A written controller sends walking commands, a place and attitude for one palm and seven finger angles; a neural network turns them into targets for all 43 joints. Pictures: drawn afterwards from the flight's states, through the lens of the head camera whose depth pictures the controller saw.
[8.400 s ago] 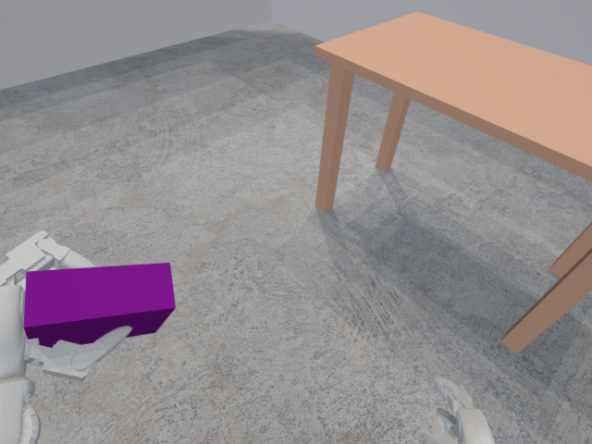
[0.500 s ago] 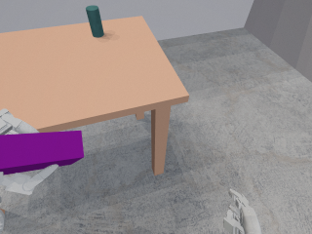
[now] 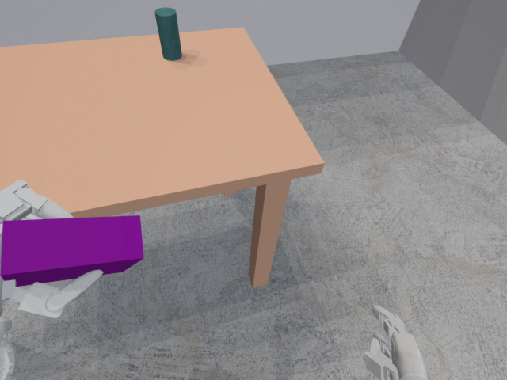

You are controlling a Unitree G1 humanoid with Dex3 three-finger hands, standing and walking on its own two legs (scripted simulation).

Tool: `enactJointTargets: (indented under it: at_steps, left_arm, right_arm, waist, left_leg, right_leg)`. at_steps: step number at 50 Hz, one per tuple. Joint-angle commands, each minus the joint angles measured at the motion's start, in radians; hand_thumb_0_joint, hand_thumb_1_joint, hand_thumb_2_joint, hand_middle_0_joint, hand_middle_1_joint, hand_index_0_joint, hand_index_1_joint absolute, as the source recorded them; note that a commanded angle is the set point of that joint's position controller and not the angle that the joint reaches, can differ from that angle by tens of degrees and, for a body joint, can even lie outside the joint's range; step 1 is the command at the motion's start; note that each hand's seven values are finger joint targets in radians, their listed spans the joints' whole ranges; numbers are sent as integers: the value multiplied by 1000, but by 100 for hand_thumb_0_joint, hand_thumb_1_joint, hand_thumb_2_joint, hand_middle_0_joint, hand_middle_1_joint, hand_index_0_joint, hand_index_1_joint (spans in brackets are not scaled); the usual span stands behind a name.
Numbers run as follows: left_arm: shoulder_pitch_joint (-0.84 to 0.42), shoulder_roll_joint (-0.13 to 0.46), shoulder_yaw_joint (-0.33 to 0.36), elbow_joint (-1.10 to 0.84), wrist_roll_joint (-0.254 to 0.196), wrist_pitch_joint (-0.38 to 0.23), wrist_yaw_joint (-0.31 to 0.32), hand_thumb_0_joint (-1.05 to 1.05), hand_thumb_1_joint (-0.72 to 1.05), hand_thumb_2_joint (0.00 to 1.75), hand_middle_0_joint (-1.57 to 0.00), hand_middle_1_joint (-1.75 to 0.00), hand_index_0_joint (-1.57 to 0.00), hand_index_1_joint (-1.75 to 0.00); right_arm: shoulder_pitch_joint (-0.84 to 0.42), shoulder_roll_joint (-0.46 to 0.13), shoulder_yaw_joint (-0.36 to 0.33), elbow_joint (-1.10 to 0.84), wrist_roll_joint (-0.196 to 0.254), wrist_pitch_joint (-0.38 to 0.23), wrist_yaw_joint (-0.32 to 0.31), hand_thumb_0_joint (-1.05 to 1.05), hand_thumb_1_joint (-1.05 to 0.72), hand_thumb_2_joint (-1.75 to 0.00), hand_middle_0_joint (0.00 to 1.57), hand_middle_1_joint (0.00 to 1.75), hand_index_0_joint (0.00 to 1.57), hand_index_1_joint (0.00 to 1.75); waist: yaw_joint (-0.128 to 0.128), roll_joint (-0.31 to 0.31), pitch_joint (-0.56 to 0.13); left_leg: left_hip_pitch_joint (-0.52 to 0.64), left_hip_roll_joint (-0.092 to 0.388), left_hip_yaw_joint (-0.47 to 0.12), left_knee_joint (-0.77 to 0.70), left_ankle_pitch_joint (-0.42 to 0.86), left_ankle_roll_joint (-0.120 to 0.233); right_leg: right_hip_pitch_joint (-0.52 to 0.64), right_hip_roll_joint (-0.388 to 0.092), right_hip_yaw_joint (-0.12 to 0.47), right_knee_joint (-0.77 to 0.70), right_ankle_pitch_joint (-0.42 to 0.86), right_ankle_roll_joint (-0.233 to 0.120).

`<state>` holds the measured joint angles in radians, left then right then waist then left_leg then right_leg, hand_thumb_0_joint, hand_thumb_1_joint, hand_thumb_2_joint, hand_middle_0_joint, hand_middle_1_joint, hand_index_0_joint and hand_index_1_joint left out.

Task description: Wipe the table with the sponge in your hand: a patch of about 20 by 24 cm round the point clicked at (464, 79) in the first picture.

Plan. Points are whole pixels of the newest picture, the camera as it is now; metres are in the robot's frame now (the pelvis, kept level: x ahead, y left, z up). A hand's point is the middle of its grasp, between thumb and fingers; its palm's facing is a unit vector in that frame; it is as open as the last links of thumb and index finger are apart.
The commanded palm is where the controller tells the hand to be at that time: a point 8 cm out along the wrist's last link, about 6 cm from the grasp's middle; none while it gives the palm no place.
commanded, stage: come to a stop and stand still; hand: left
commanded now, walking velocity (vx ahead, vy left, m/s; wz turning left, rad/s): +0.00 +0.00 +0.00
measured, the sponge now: (94, 249) +0.23 +0.21 +0.14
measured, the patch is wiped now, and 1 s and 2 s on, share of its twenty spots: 0.00 0.00 0.00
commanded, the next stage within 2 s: look again from close up in 0.62 s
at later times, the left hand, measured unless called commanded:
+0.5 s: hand (40, 289) +0.18 +0.24 +0.16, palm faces +0.41 -0.82 -0.39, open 9.3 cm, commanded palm +0.12 +0.27 +0.18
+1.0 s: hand (31, 281) +0.19 +0.25 +0.15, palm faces +0.31 -0.87 -0.38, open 9.3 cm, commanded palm +0.13 +0.30 +0.18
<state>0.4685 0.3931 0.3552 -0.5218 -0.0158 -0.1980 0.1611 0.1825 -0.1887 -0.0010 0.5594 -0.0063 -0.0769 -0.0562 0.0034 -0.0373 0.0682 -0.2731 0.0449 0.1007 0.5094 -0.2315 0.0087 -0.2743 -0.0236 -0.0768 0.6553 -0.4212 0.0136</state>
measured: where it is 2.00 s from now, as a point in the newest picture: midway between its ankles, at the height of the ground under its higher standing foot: outside the picture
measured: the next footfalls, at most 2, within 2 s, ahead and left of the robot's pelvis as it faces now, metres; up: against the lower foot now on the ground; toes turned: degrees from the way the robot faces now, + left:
none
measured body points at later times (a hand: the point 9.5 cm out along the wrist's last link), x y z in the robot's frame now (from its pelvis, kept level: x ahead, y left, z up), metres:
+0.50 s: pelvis -0.04 -0.01 +0.00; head -0.02 -0.01 +0.45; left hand +0.15 +0.28 +0.18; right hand +0.12 -0.24 -0.09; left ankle +0.02 +0.12 -0.74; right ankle -0.02 -0.11 -0.74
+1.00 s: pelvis -0.03 +0.02 +0.00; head -0.01 +0.04 +0.45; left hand +0.17 +0.30 +0.17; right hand +0.13 -0.21 -0.06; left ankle +0.02 +0.11 -0.74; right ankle -0.02 -0.10 -0.74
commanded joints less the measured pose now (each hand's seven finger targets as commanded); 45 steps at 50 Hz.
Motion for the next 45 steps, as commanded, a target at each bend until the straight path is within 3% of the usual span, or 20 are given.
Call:
enactJointTargets:
  at_steps: [1,4,5,6,7,9,13,15,17,20,25,29,35,36,37,38,39,40,42,45]
  left_arm:
    - [-4,119,90,-254,-15,-66,14,0,10,130,-120,-160,-120,-160]
    - [-25,125,97,-216,-14,-61,15,0,10,130,-120,-160,-120,-160]
    - [-29,129,103,-200,-18,-53,12,0,10,130,-120,-160,-120,-160]
    - [-12,126,100,-172,-29,-43,9,0,10,130,-120,-160,-120,-160]
    - [-10,124,94,-165,-37,-38,10,0,10,130,-120,-160,-120,-160]
    - [-22,137,105,-162,-40,-34,14,0,10,130,-120,-160,-120,-160]
    - [-42,140,101,-172,-35,-38,11,0,10,130,-120,-160,-120,-160]
    - [-102,139,94,-209,-29,-48,8,0,10,130,-120,-160,-120,-160]
    - [-81,124,84,-159,-21,-55,11,0,10,130,-120,-160,-120,-160]
    - [-92,113,73,-168,-17,-62,11,0,10,130,-120,-160,-120,-160]
    - [-72,122,79,-146,-20,-50,14,0,10,130,-120,-160,-120,-160]
    - [-76,121,70,-153,-25,-42,15,0,10,130,-120,-160,-120,-160]
    - [-73,130,85,-183,-25,-46,13,0,10,130,-120,-160,-120,-160]
    - [-1041,936,675,-348,102,-130,-8,0,10,130,-120,-160,-120,-160]
    - [-516,344,267,182,22,-77,-51,0,10,130,-120,-160,-120,-160]
    - [-298,182,161,224,-3,-80,-68,0,10,130,-120,-160,-120,-160]
    - [-265,166,105,39,-32,-105,-70,0,10,130,-120,-160,-120,-160]
    - [-207,77,43,14,-47,-115,-73,0,10,130,-120,-160,-120,-160]
    - [-112,106,27,-86,-41,-111,-68,0,10,130,-120,-160,-120,-160]
    - [-78,156,90,-106,-31,-105,-49,0,10,130,-120,-160,-120,-160]
  right_arm:
    - [-23,-133,-45,-122,10,-60,11,0,-90,-90,20,30,20,30]
    - [-41,-128,-33,-124,12,-52,6,0,-90,-90,20,30,20,30]
    - [-47,-121,-32,-125,13,-49,5,0,-90,-90,20,30,20,30]
    - [-35,-115,-36,-124,17,-44,4,0,-90,-90,20,30,20,30]
    - [-32,-109,-32,-120,17,-39,3,0,-90,-90,20,30,20,30]
    - [-49,-99,-23,-114,15,-29,-2,0,-90,-90,20,30,20,30]
    - [-74,-107,-17,-117,5,-23,-18,0,-90,-90,20,30,20,30]
    - [-86,-118,-16,-122,-1,-27,-25,0,-90,-90,20,30,20,30]
    - [-68,-122,-15,-115,1,-36,-26,0,-90,-90,20,30,20,30]
    - [-60,-125,-21,-115,2,-50,-24,0,-90,-90,20,30,20,30]
    - [-47,-122,-25,-107,3,-60,-19,0,-90,-90,20,30,20,30]
    - [-48,-118,-23,-103,3,-57,-17,0,-90,-90,20,30,20,30]
    - [-62,-121,-23,-117,2,-55,-22,0,-90,-90,20,30,20,30]
    - [52,-159,-73,-88,-45,-100,-23,0,-90,-90,20,30,20,30]
    - [3,-44,-20,-39,-11,-96,-11,0,-90,-90,20,30,20,30]
    - [-5,-111,-52,-120,16,-118,-4,0,-90,-90,20,30,20,30]
    - [7,-123,-43,-113,16,-125,12,0,-90,-90,20,30,20,30]
    - [-17,-113,-40,-121,25,-145,28,0,-90,-90,20,30,20,30]
    - [-37,-131,-44,-127,20,-151,39,0,-90,-90,20,30,20,30]
    - [-67,-137,-32,-137,20,-149,37,0,-90,-90,20,30,20,30]
  waist:
    - [-10,258,-216]
    - [-10,189,-209]
    - [-9,88,-224]
    - [-14,-1,-217]
    - [-18,-30,-210]
    - [-17,-46,-184]
    - [-7,40,-128]
    - [-2,131,-109]
    - [1,162,-97]
    - [3,164,-134]
    - [-2,51,-146]
    - [-5,53,-129]
    - [2,136,-141]
    - [64,-127,11]
    - [19,-172,-164]
    - [63,-48,-148]
    - [47,54,-204]
    - [43,130,-230]
    - [54,119,-207]
    - [46,100,-126]
  left_leg:
    - [174,210,-156,-88,519,59]
    - [26,151,-110,-56,290,10]
    - [-3,113,-79,-26,182,-17]
    - [12,71,-50,29,117,-31]
    - [24,39,-47,65,67,-37]
    - [23,22,-57,71,5,-33]
    - [63,69,-99,-53,31,-6]
    - [13,103,-140,-147,-26,2]
    - [-45,129,-168,-202,-112,16]
    - [-47,116,-148,-199,-131,12]
    - [-2,63,-90,-96,-65,-8]
    - [25,51,-89,-64,-35,-11]
    - [10,78,-116,-136,-13,-6]
    - [-129,64,-55,74,21,11]
    - [-25,-58,-70,114,13,4]
    - [24,-36,-52,58,34,-7]
    - [30,-40,-77,-26,25,0]
    - [91,-28,-85,-96,84,-1]
    - [121,18,-135,-136,90,18]
    - [-20,58,-196,-249,-145,29]
  right_leg:
    - [46,10,-4,-160,96,9]
    - [185,-35,40,-237,392,-5]
    - [194,-73,92,-223,466,-21]
    - [147,-127,158,-247,503,-47]
    - [103,-171,200,-275,489,-74]
    - [59,-196,214,-303,426,-86]
    - [-14,-105,145,-308,155,-42]
    - [15,-48,98,-279,98,-22]
    - [65,-20,69,-246,97,-13]
    - [102,-19,69,-242,130,-15]
    - [63,-65,130,-316,150,-28]
    - [17,-84,147,-342,114,-38]
    - [67,-36,98,-294,172,-23]
    - [-41,-115,246,-450,380,21]
    - [14,-172,259,-356,390,-87]
    - [43,-173,315,-373,444,-58]
    - [148,-160,230,-330,372,-61]
    - [166,-124,198,-297,300,-66]
    - [93,-65,141,-290,181,-31]
    - [107,-12,94,-256,75,-21]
